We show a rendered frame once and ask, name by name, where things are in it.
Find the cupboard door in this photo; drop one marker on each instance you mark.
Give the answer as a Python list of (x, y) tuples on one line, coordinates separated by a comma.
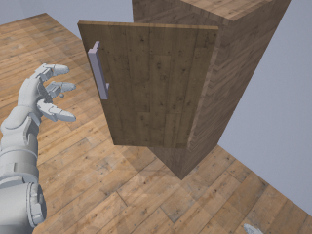
[(156, 74)]

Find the robot right hand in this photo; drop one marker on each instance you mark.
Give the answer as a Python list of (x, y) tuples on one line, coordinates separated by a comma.
[(251, 230)]

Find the robot left hand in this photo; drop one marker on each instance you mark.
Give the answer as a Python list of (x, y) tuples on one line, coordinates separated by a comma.
[(32, 92)]

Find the robot left forearm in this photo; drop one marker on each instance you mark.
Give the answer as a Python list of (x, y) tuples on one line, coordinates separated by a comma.
[(19, 147)]

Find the robot left upper arm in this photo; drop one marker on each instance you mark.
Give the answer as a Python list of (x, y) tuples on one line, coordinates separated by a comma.
[(22, 208)]

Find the handle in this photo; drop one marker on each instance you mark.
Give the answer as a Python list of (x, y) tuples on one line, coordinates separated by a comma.
[(98, 72)]

